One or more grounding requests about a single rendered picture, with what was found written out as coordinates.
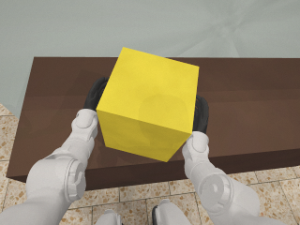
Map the robot left upper arm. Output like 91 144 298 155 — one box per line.
0 158 86 225

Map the carton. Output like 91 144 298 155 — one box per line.
96 47 200 162

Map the right robot hand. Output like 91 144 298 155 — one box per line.
192 94 209 134

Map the left robot shin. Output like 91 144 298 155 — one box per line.
104 209 114 215

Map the robot left forearm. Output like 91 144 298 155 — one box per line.
25 109 98 197

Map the left robot thigh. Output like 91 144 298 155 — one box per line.
95 213 122 225

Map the left robot hand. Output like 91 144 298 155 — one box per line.
83 76 110 112

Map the pedestal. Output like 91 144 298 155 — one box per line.
6 56 300 191

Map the robot right forearm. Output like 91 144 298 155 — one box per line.
182 131 227 198

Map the robot right upper arm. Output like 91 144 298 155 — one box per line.
200 173 287 225

